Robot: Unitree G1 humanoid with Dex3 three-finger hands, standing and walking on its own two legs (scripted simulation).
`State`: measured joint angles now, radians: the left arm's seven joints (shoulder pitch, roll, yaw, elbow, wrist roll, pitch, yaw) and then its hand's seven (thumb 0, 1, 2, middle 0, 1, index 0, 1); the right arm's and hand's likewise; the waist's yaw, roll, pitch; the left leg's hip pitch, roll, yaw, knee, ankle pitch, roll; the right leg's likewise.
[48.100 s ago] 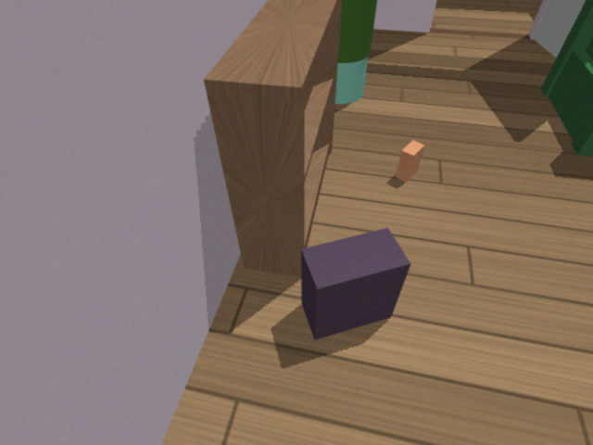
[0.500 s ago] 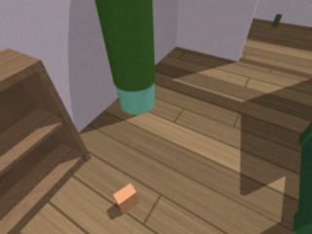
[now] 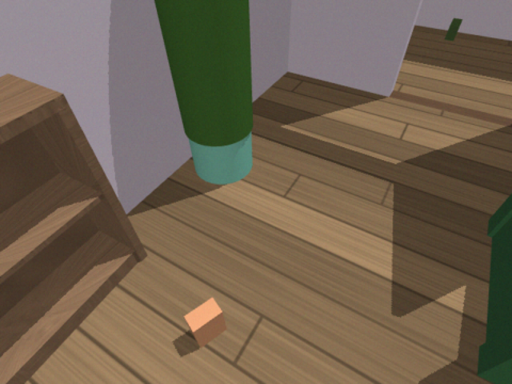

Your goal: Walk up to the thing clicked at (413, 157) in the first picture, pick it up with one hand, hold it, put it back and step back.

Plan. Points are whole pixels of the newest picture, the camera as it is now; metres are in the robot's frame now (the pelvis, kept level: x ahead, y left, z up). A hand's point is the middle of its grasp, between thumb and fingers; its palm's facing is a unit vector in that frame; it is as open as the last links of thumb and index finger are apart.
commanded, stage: step back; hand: left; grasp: from above
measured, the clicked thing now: (206, 323) +0.49 +0.22 -0.70
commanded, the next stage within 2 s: none
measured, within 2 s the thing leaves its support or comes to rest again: neither
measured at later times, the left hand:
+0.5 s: hand out of the picture +0.07 +0.31 -0.18, palm faces -0.05 -0.94 -0.35, open 7.4 cm
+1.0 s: hand out of the picture -0.08 +0.28 -0.15, palm faces -0.06 -0.91 -0.42, open 7.4 cm
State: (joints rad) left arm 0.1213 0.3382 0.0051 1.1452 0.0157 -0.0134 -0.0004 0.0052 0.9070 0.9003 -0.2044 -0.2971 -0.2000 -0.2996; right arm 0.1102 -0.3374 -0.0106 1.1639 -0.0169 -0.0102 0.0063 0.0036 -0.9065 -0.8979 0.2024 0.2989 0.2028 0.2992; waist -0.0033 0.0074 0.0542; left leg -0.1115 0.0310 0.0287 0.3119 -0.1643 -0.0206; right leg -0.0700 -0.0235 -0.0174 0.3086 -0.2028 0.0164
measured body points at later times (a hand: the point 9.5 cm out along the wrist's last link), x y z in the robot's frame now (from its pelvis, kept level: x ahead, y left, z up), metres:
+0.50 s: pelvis -0.07 +0.05 -0.02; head +0.01 +0.08 +0.42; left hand +0.07 +0.36 -0.16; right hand -0.02 -0.27 -0.13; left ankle -0.06 +0.13 -0.75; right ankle -0.09 -0.10 -0.67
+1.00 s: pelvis -0.19 +0.02 -0.02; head -0.14 +0.00 +0.43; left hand -0.07 +0.33 -0.12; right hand -0.11 -0.30 -0.15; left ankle -0.20 +0.16 -0.67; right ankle -0.16 -0.08 -0.75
